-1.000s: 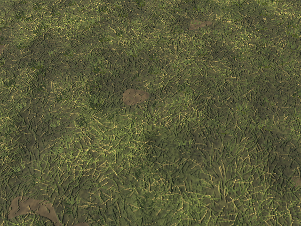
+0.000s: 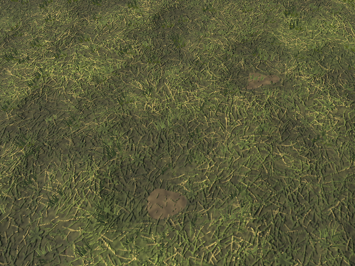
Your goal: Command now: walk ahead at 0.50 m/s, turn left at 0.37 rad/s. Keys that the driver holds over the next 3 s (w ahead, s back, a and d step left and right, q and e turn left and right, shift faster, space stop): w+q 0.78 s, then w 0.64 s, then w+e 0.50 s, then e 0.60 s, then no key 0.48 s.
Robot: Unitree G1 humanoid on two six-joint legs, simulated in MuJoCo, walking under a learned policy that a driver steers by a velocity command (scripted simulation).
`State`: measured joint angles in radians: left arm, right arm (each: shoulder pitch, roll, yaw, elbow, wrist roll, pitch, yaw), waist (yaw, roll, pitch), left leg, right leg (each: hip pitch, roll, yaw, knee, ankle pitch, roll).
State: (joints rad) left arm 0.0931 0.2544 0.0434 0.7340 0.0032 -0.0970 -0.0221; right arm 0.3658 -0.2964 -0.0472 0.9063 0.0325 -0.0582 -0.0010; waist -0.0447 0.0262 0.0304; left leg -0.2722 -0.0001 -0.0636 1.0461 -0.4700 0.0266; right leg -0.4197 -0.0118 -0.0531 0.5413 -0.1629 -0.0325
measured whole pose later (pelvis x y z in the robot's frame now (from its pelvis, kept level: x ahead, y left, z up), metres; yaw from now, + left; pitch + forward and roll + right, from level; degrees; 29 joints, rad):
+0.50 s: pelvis +0.25 +0.07 -0.01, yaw +17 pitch +1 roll -1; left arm 0.26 0.29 0.07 0.89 -0.01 -0.06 0.01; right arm 0.10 -0.29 -0.08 0.70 0.03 -0.03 0.04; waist 0.03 0.01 0.07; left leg -0.49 -0.03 0.06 0.67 -0.20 0.11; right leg -0.12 -0.09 -0.12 0.96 -0.50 0.03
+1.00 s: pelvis +0.54 +0.13 -0.01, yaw +31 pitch +2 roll -1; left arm 0.06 0.27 0.05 0.75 0.00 -0.13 -0.04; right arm 0.37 -0.29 -0.07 0.79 0.02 -0.03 -0.02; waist -0.05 0.02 0.01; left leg -0.15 -0.08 -0.19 0.84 -0.51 0.05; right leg -0.45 0.04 -0.01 0.53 -0.14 -0.04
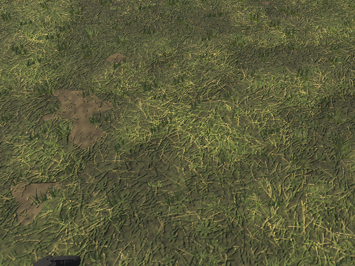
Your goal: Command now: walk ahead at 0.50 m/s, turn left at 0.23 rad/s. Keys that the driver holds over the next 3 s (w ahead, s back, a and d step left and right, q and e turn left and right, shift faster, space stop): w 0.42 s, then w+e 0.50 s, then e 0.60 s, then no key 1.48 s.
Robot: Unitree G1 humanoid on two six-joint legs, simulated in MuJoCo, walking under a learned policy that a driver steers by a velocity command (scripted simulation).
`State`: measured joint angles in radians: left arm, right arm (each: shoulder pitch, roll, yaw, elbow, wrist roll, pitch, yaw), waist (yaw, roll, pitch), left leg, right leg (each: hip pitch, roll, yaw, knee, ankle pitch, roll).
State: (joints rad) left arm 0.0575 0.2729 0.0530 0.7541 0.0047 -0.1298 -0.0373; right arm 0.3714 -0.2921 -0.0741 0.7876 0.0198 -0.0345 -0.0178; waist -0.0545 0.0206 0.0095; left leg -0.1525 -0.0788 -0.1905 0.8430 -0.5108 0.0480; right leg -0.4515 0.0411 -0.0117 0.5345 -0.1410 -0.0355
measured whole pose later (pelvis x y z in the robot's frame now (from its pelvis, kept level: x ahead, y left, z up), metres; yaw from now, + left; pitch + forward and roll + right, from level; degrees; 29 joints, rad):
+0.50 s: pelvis +0.27 +0.04 +0.00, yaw +1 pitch +2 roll -1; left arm 0.39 0.30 0.05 0.93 -0.01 -0.05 0.00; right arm 0.02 -0.26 -0.04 0.65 0.00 -0.09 0.03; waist 0.08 -0.01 0.03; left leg -0.47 0.01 0.03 0.54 -0.10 0.06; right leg -0.06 -0.01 0.02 0.63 -0.48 -0.01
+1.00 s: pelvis +0.54 +0.01 +0.00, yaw -14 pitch +2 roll +2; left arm 0.06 0.26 0.05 0.71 -0.01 -0.04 -0.06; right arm 0.33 -0.28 -0.07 0.87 0.01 -0.04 -0.03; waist -0.06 -0.03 0.04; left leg 0.09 0.03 0.28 0.40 -0.46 -0.03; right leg -0.53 -0.02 -0.06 0.58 -0.07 -0.10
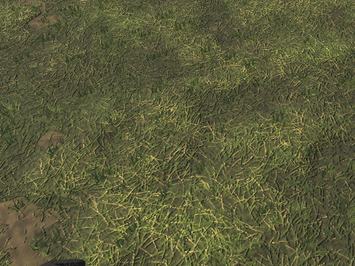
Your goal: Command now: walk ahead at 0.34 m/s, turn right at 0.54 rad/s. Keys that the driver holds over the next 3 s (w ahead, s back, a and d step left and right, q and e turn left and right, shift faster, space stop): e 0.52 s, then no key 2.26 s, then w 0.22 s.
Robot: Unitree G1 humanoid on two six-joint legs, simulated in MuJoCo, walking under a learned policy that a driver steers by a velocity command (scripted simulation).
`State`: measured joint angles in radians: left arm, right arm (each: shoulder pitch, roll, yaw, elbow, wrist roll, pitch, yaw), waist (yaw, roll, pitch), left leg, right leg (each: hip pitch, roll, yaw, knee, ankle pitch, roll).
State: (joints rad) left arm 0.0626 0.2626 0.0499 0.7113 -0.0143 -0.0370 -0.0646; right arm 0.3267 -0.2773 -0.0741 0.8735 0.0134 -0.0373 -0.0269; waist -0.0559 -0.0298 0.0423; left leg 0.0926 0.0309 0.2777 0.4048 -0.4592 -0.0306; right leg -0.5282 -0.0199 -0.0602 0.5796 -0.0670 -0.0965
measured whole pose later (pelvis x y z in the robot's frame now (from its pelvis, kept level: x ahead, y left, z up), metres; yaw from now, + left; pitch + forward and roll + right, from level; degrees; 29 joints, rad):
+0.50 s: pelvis +0.17 +0.02 +0.01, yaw -19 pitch +2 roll +0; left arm 0.18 0.32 0.08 0.66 -0.01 0.05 0.03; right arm 0.12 -0.29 -0.05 0.73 -0.01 -0.04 -0.02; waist 0.02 0.00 0.01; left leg -0.38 -0.02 -0.09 0.52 -0.14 -0.05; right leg -0.32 0.15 0.22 0.60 -0.30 -0.04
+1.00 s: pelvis +0.18 -0.01 +0.02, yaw -25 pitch -1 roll +0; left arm 0.19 0.22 0.03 0.71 0.03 0.02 0.00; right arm 0.19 -0.27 -0.03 0.81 -0.02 0.00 -0.01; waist -0.03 0.03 0.02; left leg -0.25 0.05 -0.01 0.48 -0.22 -0.06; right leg -0.20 0.03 0.04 0.51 -0.30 -0.01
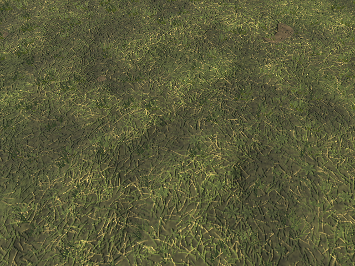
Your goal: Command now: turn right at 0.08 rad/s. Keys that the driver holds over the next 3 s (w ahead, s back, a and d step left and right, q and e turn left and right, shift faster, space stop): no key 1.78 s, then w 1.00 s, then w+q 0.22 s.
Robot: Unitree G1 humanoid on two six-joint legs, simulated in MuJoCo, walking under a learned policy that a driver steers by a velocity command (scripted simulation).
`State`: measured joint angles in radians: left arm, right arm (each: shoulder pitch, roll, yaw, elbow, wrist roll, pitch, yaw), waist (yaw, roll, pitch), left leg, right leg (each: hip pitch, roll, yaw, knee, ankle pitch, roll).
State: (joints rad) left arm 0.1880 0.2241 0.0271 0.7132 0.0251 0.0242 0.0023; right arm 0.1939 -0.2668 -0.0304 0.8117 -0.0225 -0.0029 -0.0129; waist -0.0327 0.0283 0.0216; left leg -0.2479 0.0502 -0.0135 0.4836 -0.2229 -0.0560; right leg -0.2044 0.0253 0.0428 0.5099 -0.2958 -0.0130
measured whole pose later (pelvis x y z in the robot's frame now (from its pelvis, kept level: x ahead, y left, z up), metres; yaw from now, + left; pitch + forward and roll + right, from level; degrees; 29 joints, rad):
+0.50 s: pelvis +0.01 -0.01 +0.00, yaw +0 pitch -2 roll +0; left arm 0.22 0.24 0.04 0.89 0.01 0.01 0.02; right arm 0.19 -0.26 -0.04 1.00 0.00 0.00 -0.04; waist -0.02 0.00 0.03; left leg -0.20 0.06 -0.02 0.46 -0.24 -0.06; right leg -0.15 0.03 0.04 0.48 -0.30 -0.02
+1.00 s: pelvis +0.01 +0.00 +0.00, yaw +0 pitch -2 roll +0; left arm 0.25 0.21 0.02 1.04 0.00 0.00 0.03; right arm 0.22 -0.22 -0.03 1.11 0.00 0.01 -0.05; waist -0.01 0.00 0.04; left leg -0.20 0.05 -0.02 0.47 -0.24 -0.05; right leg -0.15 0.02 0.03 0.47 -0.30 -0.01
